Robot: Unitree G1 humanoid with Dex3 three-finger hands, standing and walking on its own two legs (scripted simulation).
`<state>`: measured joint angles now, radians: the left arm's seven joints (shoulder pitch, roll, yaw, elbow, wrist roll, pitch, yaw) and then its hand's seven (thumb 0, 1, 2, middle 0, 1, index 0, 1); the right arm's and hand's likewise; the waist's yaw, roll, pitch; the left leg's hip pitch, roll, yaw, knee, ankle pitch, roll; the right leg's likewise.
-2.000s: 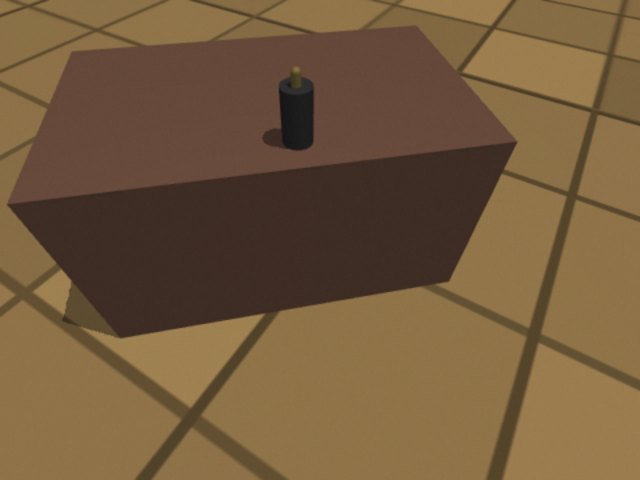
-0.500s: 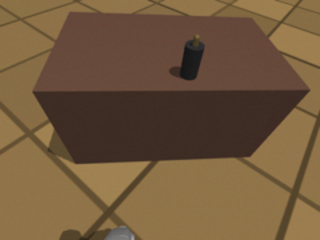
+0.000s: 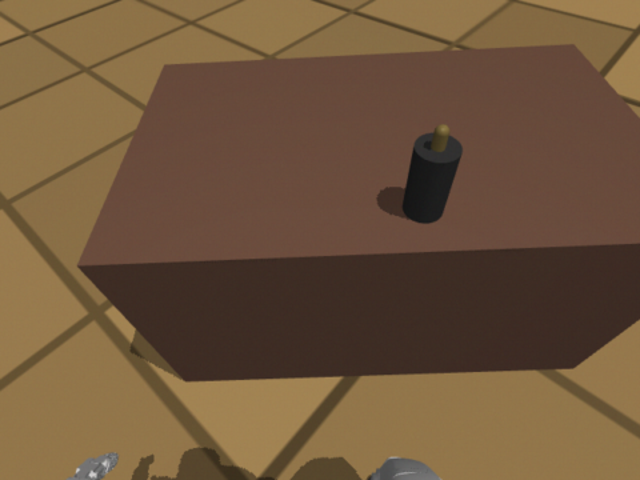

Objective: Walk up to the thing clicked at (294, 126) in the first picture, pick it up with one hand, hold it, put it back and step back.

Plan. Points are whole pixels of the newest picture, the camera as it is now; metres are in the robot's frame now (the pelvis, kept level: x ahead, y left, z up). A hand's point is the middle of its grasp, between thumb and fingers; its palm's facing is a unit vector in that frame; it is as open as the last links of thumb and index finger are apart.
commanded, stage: walk up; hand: right
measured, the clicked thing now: (431, 171) +0.59 -0.20 -0.01
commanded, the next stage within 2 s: stand in 1.98 s
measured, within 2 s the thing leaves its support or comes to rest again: neither
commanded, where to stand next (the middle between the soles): +0.18 +0.03 m, yaw -1 degrees
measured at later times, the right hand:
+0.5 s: hand (469, 391) +0.24 -0.20 -0.12, palm faces -0.07 +0.91 -0.42, open 7.4 cm
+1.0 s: hand (491, 433) +0.19 -0.23 -0.14, palm faces +0.01 +0.94 -0.34, open 7.4 cm
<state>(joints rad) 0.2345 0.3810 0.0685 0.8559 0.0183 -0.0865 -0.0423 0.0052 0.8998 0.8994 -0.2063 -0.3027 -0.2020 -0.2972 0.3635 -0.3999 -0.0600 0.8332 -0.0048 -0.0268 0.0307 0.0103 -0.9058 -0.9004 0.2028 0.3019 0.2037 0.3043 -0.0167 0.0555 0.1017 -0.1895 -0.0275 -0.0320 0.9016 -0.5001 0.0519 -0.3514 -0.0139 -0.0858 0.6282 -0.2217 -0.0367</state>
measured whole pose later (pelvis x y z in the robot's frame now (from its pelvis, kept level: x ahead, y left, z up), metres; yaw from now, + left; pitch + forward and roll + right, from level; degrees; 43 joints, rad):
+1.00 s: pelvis +0.12 +0.03 +0.01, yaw -2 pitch -3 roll +0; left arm 0.14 0.37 0.01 1.03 0.00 -0.01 -0.02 0.01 0.90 0.90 -0.21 -0.30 -0.20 -0.30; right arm 0.15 -0.36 0.00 1.06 -0.01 -0.01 0.02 0.01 -0.91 -0.90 0.20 0.30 0.20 0.30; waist -0.01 0.00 0.07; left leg -0.30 0.03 0.04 0.52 -0.17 -0.01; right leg -0.18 -0.02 -0.01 0.55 -0.32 0.02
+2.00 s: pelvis +0.14 +0.03 +0.03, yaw -1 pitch -2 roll +0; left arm 0.10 0.35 0.02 1.16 0.01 0.00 -0.02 0.00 0.90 0.90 -0.21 -0.30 -0.20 -0.30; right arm 0.06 -0.33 0.00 1.15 -0.01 -0.02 0.00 0.01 -0.91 -0.90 0.20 0.30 0.20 0.30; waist 0.00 -0.01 0.05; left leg -0.21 0.02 0.03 0.33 -0.10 -0.01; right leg -0.06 -0.03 -0.03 0.31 -0.22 0.03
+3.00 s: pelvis +0.16 +0.03 +0.03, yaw -2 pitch -2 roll +0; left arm 0.13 0.36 0.00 1.11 0.01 -0.01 -0.01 0.00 0.90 0.90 -0.21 -0.30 -0.20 -0.30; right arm 0.08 -0.34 0.00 1.14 -0.01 -0.01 0.01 0.01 -0.91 -0.90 0.20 0.30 0.20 0.30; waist 0.00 -0.01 0.05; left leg -0.17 0.03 0.04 0.34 -0.13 -0.01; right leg -0.03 -0.03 -0.01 0.30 -0.24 0.02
